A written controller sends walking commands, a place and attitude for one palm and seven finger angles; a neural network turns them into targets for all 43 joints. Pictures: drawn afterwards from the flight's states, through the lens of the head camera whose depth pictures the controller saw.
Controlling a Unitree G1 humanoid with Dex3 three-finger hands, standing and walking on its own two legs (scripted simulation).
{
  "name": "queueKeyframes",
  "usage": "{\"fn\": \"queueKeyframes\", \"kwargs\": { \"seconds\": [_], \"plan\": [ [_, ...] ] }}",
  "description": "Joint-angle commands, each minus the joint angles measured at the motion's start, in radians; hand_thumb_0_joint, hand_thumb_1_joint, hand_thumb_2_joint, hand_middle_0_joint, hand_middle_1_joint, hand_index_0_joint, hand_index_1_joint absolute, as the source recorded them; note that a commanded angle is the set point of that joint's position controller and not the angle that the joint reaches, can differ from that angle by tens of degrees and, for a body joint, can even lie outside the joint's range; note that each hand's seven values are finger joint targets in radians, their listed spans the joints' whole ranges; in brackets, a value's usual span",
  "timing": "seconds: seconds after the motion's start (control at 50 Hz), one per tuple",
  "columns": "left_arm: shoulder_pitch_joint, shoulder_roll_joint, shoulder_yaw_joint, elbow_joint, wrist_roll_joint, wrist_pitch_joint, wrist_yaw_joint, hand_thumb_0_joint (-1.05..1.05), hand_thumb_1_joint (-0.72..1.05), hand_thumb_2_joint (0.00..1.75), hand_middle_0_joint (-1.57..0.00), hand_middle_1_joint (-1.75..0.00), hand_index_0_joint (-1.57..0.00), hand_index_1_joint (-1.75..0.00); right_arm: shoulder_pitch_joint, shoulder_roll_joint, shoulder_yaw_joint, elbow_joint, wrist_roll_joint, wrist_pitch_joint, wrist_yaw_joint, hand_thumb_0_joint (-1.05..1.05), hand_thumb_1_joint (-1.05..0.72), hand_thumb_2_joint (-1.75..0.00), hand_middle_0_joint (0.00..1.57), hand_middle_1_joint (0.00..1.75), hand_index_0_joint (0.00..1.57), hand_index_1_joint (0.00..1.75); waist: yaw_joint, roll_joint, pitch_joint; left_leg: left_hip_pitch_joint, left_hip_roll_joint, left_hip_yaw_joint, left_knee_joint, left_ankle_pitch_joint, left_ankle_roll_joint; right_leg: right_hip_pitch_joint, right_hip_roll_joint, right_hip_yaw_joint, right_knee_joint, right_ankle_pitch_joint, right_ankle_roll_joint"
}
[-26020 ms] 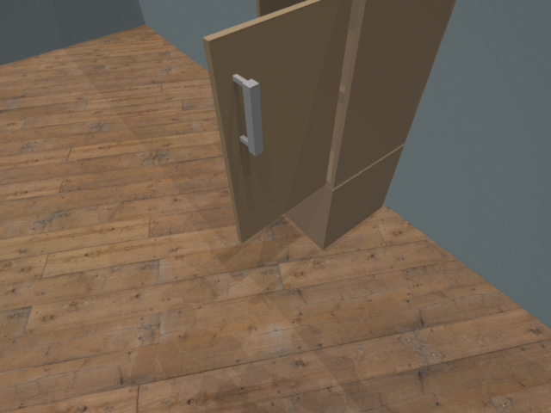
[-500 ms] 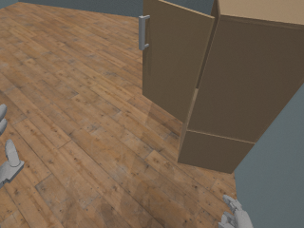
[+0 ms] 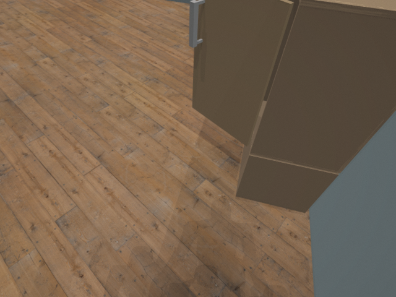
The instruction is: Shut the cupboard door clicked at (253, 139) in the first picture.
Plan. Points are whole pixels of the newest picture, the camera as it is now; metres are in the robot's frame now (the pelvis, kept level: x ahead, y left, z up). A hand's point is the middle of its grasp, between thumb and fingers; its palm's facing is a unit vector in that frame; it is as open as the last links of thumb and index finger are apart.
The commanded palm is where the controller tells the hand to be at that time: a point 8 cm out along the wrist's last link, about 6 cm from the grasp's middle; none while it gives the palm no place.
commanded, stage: let the arm hang, fingers relaxed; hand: left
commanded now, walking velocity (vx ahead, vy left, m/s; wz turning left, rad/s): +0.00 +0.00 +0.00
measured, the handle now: (197, 23) +0.99 +0.06 +0.09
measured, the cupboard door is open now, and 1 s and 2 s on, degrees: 58 58 58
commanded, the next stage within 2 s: look to check the result in 0.60 s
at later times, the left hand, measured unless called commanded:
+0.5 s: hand out of the picture +0.03 +0.18 -0.17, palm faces -0.01 -0.98 -0.19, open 7.3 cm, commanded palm none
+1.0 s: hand out of the picture +0.04 +0.20 -0.17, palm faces -0.01 -0.97 -0.26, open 7.3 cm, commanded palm none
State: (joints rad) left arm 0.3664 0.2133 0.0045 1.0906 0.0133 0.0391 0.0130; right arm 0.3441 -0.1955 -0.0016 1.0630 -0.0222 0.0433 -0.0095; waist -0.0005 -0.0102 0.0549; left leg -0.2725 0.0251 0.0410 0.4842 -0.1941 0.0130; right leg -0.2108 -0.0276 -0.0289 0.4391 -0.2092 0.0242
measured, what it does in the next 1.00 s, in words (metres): stands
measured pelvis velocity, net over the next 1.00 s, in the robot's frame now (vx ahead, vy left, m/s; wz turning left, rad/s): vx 0.02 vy -0.01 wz -0.02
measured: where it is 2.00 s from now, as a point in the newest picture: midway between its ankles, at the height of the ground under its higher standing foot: outside the picture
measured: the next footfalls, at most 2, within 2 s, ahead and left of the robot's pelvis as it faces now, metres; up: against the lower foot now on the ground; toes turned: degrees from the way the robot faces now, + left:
none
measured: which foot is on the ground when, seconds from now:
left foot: down 0.00-1.00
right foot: down 0.00-1.00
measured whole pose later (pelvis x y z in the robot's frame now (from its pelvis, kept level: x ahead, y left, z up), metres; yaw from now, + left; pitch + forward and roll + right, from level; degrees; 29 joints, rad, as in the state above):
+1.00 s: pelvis +0.02 -0.01 +0.01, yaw -1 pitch -2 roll +0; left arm 0.23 0.23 0.01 1.13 0.01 0.00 0.02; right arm 0.22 -0.24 -0.02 1.10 -0.02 0.01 -0.02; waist -0.01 0.01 0.05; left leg -0.18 0.03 0.06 0.40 -0.19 0.00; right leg -0.14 -0.02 -0.02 0.38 -0.22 0.01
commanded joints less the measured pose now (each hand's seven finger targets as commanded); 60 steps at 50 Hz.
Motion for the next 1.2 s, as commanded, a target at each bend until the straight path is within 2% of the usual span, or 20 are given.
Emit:
{"fn": "queueKeyframes", "kwargs": {
  "seconds": [0.0,0.06,0.14,0.26,0.28,0.44,0.54,0.68,0.82,0.92,1.12,1.18],
  "plan": [
    [-0.012,0.103,0.026,-0.026,0.001,-0.039,0.011,0.00,0.90,0.90,-0.20,-0.30,-0.20,-0.30,0.005,-0.126,-0.034,-0.041,0.008,-0.035,-0.017,0.00,-0.90,-0.90,0.20,0.30,0.20,0.30,-0.011,0.035,0.007,0.010,0.080,-0.101,-0.153,-0.167,0.016,-0.063,-0.059,0.081,-0.122,-0.138,-0.062],
    [0.002,0.100,0.026,-0.005,0.003,-0.039,0.014,0.00,0.90,0.90,-0.20,-0.30,-0.20,-0.30,0.021,-0.123,-0.035,-0.025,0.010,-0.034,-0.018,0.00,-0.90,-0.90,0.20,0.30,0.20,0.30,-0.008,0.004,0.024,0.005,0.081,-0.098,-0.154,-0.164,0.020,-0.073,-0.057,0.083,-0.121,-0.145,-0.061],
    [0.011,0.082,0.028,0.008,0.004,-0.036,0.017,0.00,0.90,0.90,-0.20,-0.30,-0.20,-0.30,0.026,-0.109,-0.036,-0.011,0.006,-0.034,-0.019,0.00,-0.90,-0.90,0.20,0.30,0.20,0.30,-0.007,-0.005,0.049,-0.003,0.083,-0.105,-0.174,-0.196,0.023,-0.096,-0.051,0.088,-0.116,-0.165,-0.057],
    [0.001,0.081,0.030,0.003,0.006,-0.040,0.021,0.00,0.90,0.90,-0.20,-0.30,-0.20,-0.30,0.019,-0.094,-0.035,-0.005,0.007,-0.041,-0.017,0.00,-0.90,-0.90,0.20,0.30,0.20,0.30,-0.004,-0.005,0.042,0.003,0.081,-0.095,-0.170,-0.145,0.020,-0.077,-0.054,0.082,-0.102,-0.108,-0.053],
    [-0.005,0.074,0.030,0.002,0.007,-0.039,0.021,0.00,0.90,0.90,-0.20,-0.30,-0.20,-0.30,0.013,-0.088,-0.034,-0.005,0.006,-0.041,-0.017,0.00,-0.90,-0.90,0.20,0.30,0.20,0.30,-0.005,0.003,0.059,-0.003,0.079,-0.093,-0.176,-0.148,0.018,-0.086,-0.057,0.083,-0.105,-0.111,-0.051],
    [-0.035,0.075,0.033,-0.011,0.006,-0.043,0.020,0.00,0.90,0.90,-0.20,-0.30,-0.20,-0.30,-0.018,-0.091,-0.035,-0.008,0.006,-0.047,-0.017,0.00,-0.90,-0.90,0.20,0.30,0.20,0.30,-0.005,0.032,0.041,0.026,0.082,-0.089,-0.185,-0.101,0.011,-0.062,-0.056,0.082,-0.102,-0.047,-0.047],
    [-0.055,0.089,0.035,-0.013,0.005,-0.046,0.017,0.00,0.90,0.90,-0.20,-0.30,-0.20,-0.30,-0.035,-0.107,-0.035,-0.012,0.006,-0.049,-0.018,0.00,-0.90,-0.90,0.20,0.30,0.20,0.30,-0.005,0.032,0.032,0.036,0.081,-0.087,-0.183,-0.069,0.009,-0.040,-0.057,0.084,-0.109,-0.025,-0.048],
    [-0.080,0.118,0.039,-0.010,0.003,-0.054,0.015,0.00,0.90,0.90,-0.20,-0.30,-0.20,-0.30,-0.056,-0.133,-0.037,-0.010,0.008,-0.053,-0.019,0.00,-0.90,-0.90,0.20,0.30,0.20,0.30,-0.008,0.018,-0.018,0.094,0.087,-0.076,-0.157,0.045,0.009,-0.007,-0.066,0.085,-0.116,0.039,-0.053],
    [-0.100,0.146,0.038,-0.002,0.000,-0.057,0.013,0.00,0.90,0.90,-0.20,-0.30,-0.20,-0.30,-0.086,-0.159,-0.038,-0.002,0.010,-0.051,-0.019,0.00,-0.90,-0.90,0.20,0.30,0.20,0.30,-0.009,-0.004,-0.014,0.116,0.089,-0.071,-0.156,0.059,0.007,0.000,-0.076,0.089,-0.139,0.045,-0.056],
    [-0.122,0.170,0.040,-0.003,0.000,-0.059,0.011,0.00,0.90,0.90,-0.20,-0.30,-0.20,-0.30,-0.113,-0.188,-0.039,-0.002,0.009,-0.053,-0.018,0.00,-0.90,-0.90,0.20,0.30,0.20,0.30,-0.008,0.017,-0.022,0.128,0.093,-0.074,-0.164,0.073,0.007,0.015,-0.078,0.089,-0.143,0.062,-0.057],
    [-0.176,0.214,0.043,-0.009,0.000,-0.062,0.007,0.00,0.90,0.90,-0.20,-0.30,-0.20,-0.30,-0.163,-0.230,-0.040,-0.009,0.009,-0.056,-0.015,0.00,-0.90,-0.90,0.20,0.30,0.20,0.30,-0.007,0.019,-0.025,0.138,0.098,-0.081,-0.180,0.107,0.003,0.047,-0.083,0.087,-0.154,0.108,-0.057],
    [-0.184,0.224,0.045,-0.012,0.000,-0.064,0.006,0.00,0.90,0.90,-0.20,-0.30,-0.20,-0.30,-0.176,-0.242,-0.040,-0.011,0.008,-0.058,-0.014,0.00,-0.90,-0.90,0.20,0.30,0.20,0.30,-0.006,0.011,-0.045,0.151,0.101,-0.080,-0.180,0.126,0.002,0.062,-0.086,0.085,-0.155,0.132,-0.057]
  ]
}}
